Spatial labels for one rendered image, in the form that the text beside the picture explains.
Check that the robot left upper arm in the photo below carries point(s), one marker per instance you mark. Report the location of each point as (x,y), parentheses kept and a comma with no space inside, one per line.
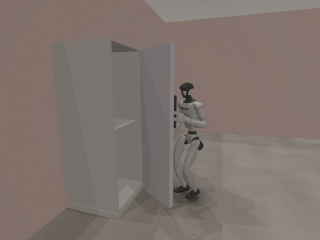
(198,107)

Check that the robot right upper arm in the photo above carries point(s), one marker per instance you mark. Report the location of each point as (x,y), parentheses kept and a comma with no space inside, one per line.
(179,105)

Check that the handle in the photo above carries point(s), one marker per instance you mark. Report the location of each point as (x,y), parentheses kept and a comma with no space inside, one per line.
(175,109)

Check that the right robot forearm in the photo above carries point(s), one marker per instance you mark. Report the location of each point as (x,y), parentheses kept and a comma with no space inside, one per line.
(178,124)

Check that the left robot forearm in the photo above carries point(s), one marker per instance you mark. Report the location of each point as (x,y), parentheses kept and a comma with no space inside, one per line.
(197,124)

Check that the right robot thigh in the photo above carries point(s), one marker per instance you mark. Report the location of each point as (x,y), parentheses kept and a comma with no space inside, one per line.
(178,151)

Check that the robot left foot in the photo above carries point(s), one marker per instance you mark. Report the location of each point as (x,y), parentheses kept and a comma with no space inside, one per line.
(192,194)

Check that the fridge door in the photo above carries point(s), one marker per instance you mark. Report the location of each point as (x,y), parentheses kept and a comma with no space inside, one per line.
(157,83)

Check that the robot left hand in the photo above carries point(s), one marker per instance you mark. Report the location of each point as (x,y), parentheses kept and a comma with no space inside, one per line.
(181,117)

